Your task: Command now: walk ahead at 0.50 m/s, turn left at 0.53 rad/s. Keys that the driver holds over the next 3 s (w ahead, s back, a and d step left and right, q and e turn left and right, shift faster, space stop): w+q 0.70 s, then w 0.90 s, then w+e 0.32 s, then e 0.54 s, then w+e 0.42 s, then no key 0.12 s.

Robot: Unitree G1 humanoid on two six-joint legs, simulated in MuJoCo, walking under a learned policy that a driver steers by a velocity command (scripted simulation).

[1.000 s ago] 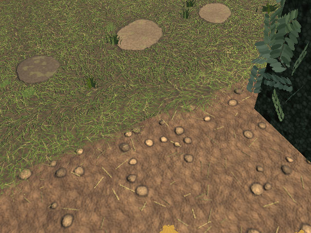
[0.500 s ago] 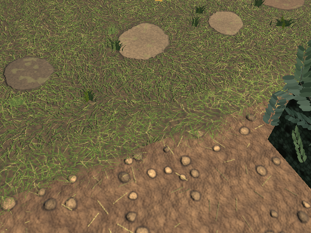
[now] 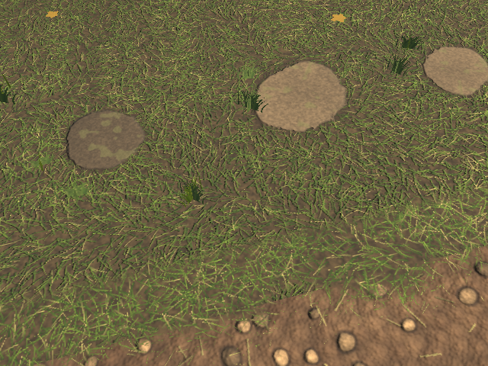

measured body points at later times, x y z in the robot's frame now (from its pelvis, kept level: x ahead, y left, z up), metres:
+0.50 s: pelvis +0.25 +0.07 -0.01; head +0.29 +0.09 +0.43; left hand +0.21 +0.33 -0.15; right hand +0.49 -0.13 -0.12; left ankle +0.30 +0.13 -0.74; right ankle +0.15 -0.10 -0.63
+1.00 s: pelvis +0.54 +0.14 -0.02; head +0.57 +0.16 +0.43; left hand +0.60 +0.45 -0.10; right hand +0.65 -0.11 -0.15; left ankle +0.32 +0.13 -0.69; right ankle +0.67 +0.12 -0.74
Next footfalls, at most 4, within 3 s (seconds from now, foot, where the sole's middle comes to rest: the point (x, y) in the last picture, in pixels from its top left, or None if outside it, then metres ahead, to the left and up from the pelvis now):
0.40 left None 0.34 0.14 -0.77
0.96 right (207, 284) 0.70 0.13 -0.77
1.48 left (109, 251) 0.83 0.44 -0.77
2.02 right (128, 168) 1.17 0.42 -0.77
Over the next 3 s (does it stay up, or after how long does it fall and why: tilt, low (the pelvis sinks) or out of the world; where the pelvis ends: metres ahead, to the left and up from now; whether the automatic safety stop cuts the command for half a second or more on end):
stays up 1.25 0.49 0.00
